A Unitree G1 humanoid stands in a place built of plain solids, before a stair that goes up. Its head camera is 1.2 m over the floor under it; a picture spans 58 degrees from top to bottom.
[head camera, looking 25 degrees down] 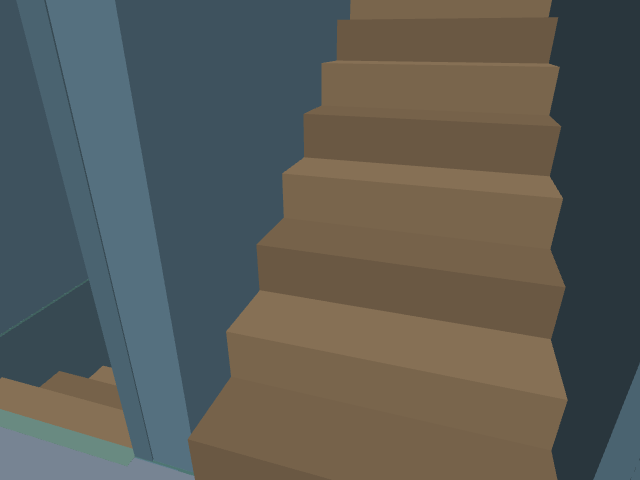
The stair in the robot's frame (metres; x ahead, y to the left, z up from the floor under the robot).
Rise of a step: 0.18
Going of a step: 0.26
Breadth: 0.97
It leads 17 degrees to the right of straight ahead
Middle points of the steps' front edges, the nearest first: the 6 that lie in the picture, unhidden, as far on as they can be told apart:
0.97 -0.17 0.37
1.21 -0.24 0.55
1.46 -0.32 0.73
1.71 -0.39 0.92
1.96 -0.47 1.10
2.20 -0.55 1.28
